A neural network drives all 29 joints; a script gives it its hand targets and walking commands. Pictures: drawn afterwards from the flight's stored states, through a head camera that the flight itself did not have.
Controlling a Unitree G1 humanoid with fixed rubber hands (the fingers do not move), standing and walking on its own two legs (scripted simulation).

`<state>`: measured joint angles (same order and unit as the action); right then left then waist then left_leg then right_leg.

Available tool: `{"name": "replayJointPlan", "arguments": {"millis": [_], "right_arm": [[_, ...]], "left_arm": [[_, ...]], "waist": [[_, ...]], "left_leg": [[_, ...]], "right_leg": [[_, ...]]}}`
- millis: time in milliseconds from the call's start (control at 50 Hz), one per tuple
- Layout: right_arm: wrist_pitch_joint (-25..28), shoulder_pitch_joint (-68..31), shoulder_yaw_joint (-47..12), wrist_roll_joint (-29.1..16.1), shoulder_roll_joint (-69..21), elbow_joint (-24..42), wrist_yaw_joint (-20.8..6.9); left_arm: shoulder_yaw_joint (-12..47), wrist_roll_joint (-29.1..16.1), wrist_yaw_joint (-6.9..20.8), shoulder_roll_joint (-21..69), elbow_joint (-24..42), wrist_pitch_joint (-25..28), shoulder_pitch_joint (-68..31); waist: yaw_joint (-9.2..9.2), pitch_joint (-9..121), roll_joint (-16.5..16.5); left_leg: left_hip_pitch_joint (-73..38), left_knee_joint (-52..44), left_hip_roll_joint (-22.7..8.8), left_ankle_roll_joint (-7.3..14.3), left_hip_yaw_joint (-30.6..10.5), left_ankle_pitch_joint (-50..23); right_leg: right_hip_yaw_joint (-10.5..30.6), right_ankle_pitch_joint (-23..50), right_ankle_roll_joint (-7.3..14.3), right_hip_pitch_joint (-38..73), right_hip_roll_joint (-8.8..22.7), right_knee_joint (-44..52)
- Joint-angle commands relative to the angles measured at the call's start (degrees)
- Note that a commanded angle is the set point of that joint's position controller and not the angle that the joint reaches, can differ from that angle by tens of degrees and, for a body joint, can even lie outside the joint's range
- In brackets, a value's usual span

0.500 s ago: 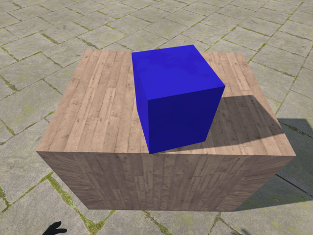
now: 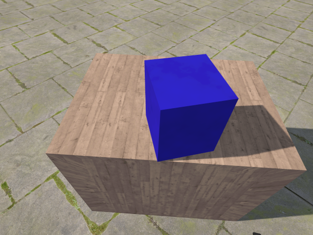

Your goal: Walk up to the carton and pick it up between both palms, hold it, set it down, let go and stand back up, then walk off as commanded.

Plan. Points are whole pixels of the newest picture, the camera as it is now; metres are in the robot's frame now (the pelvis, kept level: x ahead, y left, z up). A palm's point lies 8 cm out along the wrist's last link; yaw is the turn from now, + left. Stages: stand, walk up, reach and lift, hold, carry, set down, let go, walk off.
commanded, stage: walk up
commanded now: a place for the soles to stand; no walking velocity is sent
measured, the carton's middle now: (181, 108) +0.49 -0.06 +0.02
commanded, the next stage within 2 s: reach and lift in 1.64 s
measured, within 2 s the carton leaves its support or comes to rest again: neither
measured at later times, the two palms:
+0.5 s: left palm out of the picture +0.11 +0.26 -0.12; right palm out of the picture +0.08 -0.37 -0.13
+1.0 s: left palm (79, 228) +0.17 +0.21 -0.12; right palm out of the picture +0.16 -0.37 -0.12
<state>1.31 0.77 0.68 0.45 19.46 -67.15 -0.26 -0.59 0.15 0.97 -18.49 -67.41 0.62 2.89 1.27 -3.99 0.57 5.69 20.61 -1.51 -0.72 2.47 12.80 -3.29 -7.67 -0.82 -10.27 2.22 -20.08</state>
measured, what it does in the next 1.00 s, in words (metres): steps on the spot: left foot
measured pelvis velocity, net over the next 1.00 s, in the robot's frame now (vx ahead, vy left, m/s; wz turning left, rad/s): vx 0.06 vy -0.07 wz -0.03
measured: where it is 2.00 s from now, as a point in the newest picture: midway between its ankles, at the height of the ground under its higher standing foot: outside the picture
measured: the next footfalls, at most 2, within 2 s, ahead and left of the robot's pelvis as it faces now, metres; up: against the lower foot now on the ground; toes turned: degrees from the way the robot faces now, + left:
left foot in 0.64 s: +0.12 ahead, +0.06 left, +0.00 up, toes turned +2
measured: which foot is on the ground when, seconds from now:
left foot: down 0.00-0.38, up 0.40-0.62, down 0.64-1.00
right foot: down 0.00-1.00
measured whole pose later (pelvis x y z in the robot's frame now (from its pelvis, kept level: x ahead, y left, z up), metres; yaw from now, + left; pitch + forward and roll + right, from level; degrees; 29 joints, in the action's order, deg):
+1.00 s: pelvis +0.06 -0.07 -0.01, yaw -2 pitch -2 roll +1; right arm 1.8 3.7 1.0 0.4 19.8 -59.2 0.5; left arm -1.0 -0.1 1.1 -18.4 -57.4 0.5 5.9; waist -0.1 -5.1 0.6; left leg 10.7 25.9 -2.5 -1.2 4.5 13.0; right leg -1.1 -16.4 3.2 -8.9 -2.3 -27.4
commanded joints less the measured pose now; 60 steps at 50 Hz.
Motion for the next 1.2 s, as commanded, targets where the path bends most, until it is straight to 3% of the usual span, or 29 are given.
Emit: {"name": "replayJointPlan", "arguments": {"millis": [0,120,140,200,240,260,300,340,360,380,400,420,460,480,540,580,600,620,640,660,680,720,740,760,780,880,960,1020,1180], "right_arm": [[0.96,-1.80,2.15,-0.13,12.49,3.64,0.80],[0.64,-1.68,2.36,0.08,12.56,3.80,0.77],[1.27,3.41,3.70,0.34,15.13,4.13,1.36],[1.69,6.33,5.77,1.44,18.28,6.27,2.43],[2.10,7.51,6.86,1.82,19.71,9.21,2.58],[2.29,7.01,7.15,1.94,18.94,10.20,2.61],[2.13,7.01,7.26,1.78,18.23,12.23,2.45],[1.49,4.45,6.84,1.27,16.67,14.60,2.19],[1.05,4.76,6.34,1.01,14.71,15.61,2.11],[0.85,4.42,5.84,0.61,11.96,16.80,2.22],[0.54,5.20,5.31,0.50,11.55,17.17,2.61],[0.53,5.82,5.12,0.96,12.64,17.40,2.74],[0.99,11.52,5.29,0.27,13.28,15.82,2.64],[1.31,13.99,5.22,0.15,13.75,15.01,2.75],[1.63,14.91,5.26,0.48,12.72,14.91,2.57],[2.05,14.90,5.60,0.99,12.03,14.45,2.75],[2.23,15.54,5.69,1.28,13.12,14.41,2.84],[2.66,14.36,6.20,2.16,16.64,15.00,3.07],[2.83,10.75,6.25,1.08,18.58,16.41,2.79],[2.74,8.37,5.88,0.80,18.59,16.51,2.44],[2.52,6.59,5.49,0.85,18.13,16.65,2.33],[2.03,2.89,4.84,0.64,16.26,17.08,1.99],[1.90,3.24,4.07,0.44,14.76,16.08,1.93],[1.47,5.10,3.58,-0.10,12.78,16.02,1.86],[1.04,5.80,3.55,-0.64,12.02,15.04,1.82],[1.69,3.85,3.75,0.02,13.47,12.09,1.53],[1.73,1.53,2.98,-0.07,12.54,11.31,1.71],[1.49,0.07,2.42,-0.19,11.99,10.14,1.64],[1.16,-1.00,2.32,0.24,12.08,7.96,1.36]], "left_arm": [[-1.83,-0.11,-0.81,-12.37,3.68,1.39,-3.78],[-2.30,0.00,-0.81,-12.37,3.89,1.21,-3.60],[-3.93,1.42,0.14,-14.75,7.25,0.09,-1.72],[-4.38,1.78,1.24,-12.93,10.56,-1.51,-3.40],[-4.93,1.77,1.81,-13.11,13.50,-2.00,-1.79],[-5.24,1.86,1.88,-13.36,14.29,-2.03,-1.26],[-5.49,1.73,2.03,-13.28,15.16,-1.50,1.69],[-5.93,1.84,2.11,-13.06,14.24,-1.07,5.52],[-6.68,2.37,2.09,-16.23,14.68,-0.81,7.64],[-7.55,2.00,2.23,-19.91,15.78,-0.89,9.69],[-8.22,1.90,2.01,-20.98,16.65,-0.87,11.19],[-8.31,1.50,1.45,-21.03,17.80,-0.90,12.13],[-7.83,0.85,0.54,-18.69,19.88,-1.08,8.49],[-7.42,0.97,0.41,-17.60,21.01,-1.12,6.59],[-6.13,1.06,0.17,-16.48,22.20,-0.81,5.98],[-5.63,0.30,0.00,-16.47,21.66,-0.90,4.43],[-4.92,-0.33,-0.02,-15.05,21.74,-0.95,3.22],[-4.04,-0.70,0.17,-12.07,22.17,-1.07,3.15],[-4.63,-0.58,-0.13,-12.18,20.70,-1.90,7.10],[-5.45,-0.16,-0.48,-14.93,18.59,-2.21,7.79],[-5.09,-0.42,-0.42,-14.10,18.82,-2.08,7.54],[-4.68,-0.44,-0.36,-12.39,16.59,-1.08,10.85],[-4.96,0.25,-0.50,-14.17,15.18,-0.34,10.98],[-5.15,0.40,-0.45,-16.59,15.40,0.21,8.16],[-4.96,0.25,-0.14,-17.31,16.44,0.60,3.96],[-3.75,-0.17,-0.82,-14.53,15.00,1.42,1.55],[-3.37,-0.43,-0.80,-13.77,13.00,1.25,1.46],[-3.17,-0.44,-0.82,-13.84,12.38,1.17,1.14],[-2.84,-0.20,-0.97,-13.52,10.99,1.08,-0.36]], "waist": [[-1.05,8.00,-0.01],[-1.07,8.57,-1.32],[-1.35,8.56,-5.26],[-2.96,0.48,5.02],[-2.76,0.85,7.23],[-2.24,0.83,6.11],[-1.30,2.30,7.46],[1.12,3.98,5.50],[1.72,4.60,-2.58],[2.54,5.51,-12.02],[3.80,5.31,-15.94],[3.47,4.23,-11.70],[0.11,1.99,-8.86],[-0.89,0.96,-10.99],[-0.74,4.53,-8.48],[-2.42,5.30,-5.01],[-3.68,5.60,-2.92],[-3.31,8.18,4.53],[-0.91,6.07,5.75],[-0.94,4.06,5.53],[-0.14,3.88,7.72],[2.22,4.16,9.68],[1.80,4.21,5.55],[-0.37,4.23,0.53],[-2.51,4.16,-1.82],[-2.25,6.61,-1.83],[-1.47,9.05,-3.05],[-1.04,8.98,-4.08],[-1.14,8.44,-2.50]], "left_leg": [[1.18,-3.89,-7.16,1.20,-4.82,-9.61],[1.37,-4.32,-6.89,1.35,-4.48,-9.52],[-1.37,-2.94,-6.40,2.73,-5.61,-3.32],[-2.11,-7.12,-16.13,9.78,-16.34,5.25],[-2.06,-6.13,-21.03,13.86,-19.24,-0.69],[-2.18,-4.21,-20.75,14.00,-16.89,-5.89],[-2.64,0.92,-18.31,11.93,-11.32,-17.44],[3.51,8.08,-13.27,7.78,-5.20,-17.02],[11.24,15.09,-6.73,3.96,-0.77,-7.82],[18.84,25.07,2.28,0.85,4.42,7.47],[23.89,33.59,2.77,1.55,0.52,25.57],[24.95,39.44,2.61,1.69,-3.52,26.93],[21.97,35.21,-1.41,2.00,-3.99,21.85],[19.26,31.46,-1.59,1.39,-1.72,18.39],[10.45,20.19,-1.16,0.83,0.66,12.59],[2.90,7.55,-0.57,1.63,1.98,0.96],[-1.14,2.80,-1.75,2.21,-1.29,-5.77],[-4.31,-0.49,-11.07,4.49,-13.80,-10.40],[3.67,-3.28,-19.95,11.19,-23.98,-5.06],[10.03,-2.44,-22.25,15.65,-25.48,-4.22],[10.38,-1.53,-20.77,15.74,-22.43,-7.45],[9.93,4.51,-14.45,10.17,-11.21,-14.09],[11.77,8.17,-11.41,6.47,-7.80,-18.46],[11.92,11.46,-6.49,3.25,-4.54,-12.32],[6.80,10.67,-2.91,1.42,-2.17,-3.38],[-0.07,5.17,-6.05,2.34,-3.03,-11.70],[-0.78,2.93,-6.82,2.20,-2.61,-16.63],[-0.83,1.80,-6.46,1.64,-2.36,-13.65],[-1.71,-0.81,-7.10,1.63,-2.41,-14.19]], "right_leg": [[6.00,7.22,0.96,5.04,5.66,3.05],[4.94,8.37,1.04,6.57,6.00,2.61],[3.03,-0.86,2.66,3.86,2.97,-1.64],[2.67,-13.46,1.83,-11.47,1.26,-12.41],[6.63,-18.66,1.95,-15.42,2.61,-21.58],[7.26,-19.18,1.94,-15.71,3.29,-21.92],[5.48,-16.23,2.19,-12.29,3.23,-15.70],[1.68,-5.52,3.44,-0.94,0.51,-5.12],[9.05,-0.37,5.41,5.33,4.15,-1.76],[20.91,0.13,11.31,10.17,11.00,1.31],[27.76,1.29,17.06,11.39,16.20,2.55],[28.20,3.56,19.13,9.90,16.92,2.57],[19.83,3.05,16.11,6.74,13.92,0.84],[17.00,7.18,14.91,3.03,12.18,0.39],[13.90,18.74,13.70,0.47,11.70,-4.35],[11.77,17.97,10.96,-3.20,10.26,-9.16],[11.69,12.40,8.27,-7.14,9.11,-11.11],[8.84,4.65,4.19,-10.84,4.32,-17.27],[5.69,-17.16,1.54,-8.43,-1.60,-19.97],[8.27,-25.08,2.11,-4.62,-0.23,-25.62],[8.38,-24.60,2.67,-4.35,-0.36,-25.80],[7.56,-13.42,3.52,-0.02,1.78,-10.90],[9.54,0.06,4.28,3.03,2.93,-5.98],[17.01,2.56,6.26,1.17,6.43,-2.28],[18.94,3.55,8.53,-4.63,9.11,-1.80],[13.01,13.27,4.18,-1.32,5.88,-1.42],[10.74,17.98,4.22,3.68,5.55,-0.93],[10.76,18.88,4.01,4.64,5.78,0.79],[10.08,15.85,3.25,4.96,5.01,2.64]]}}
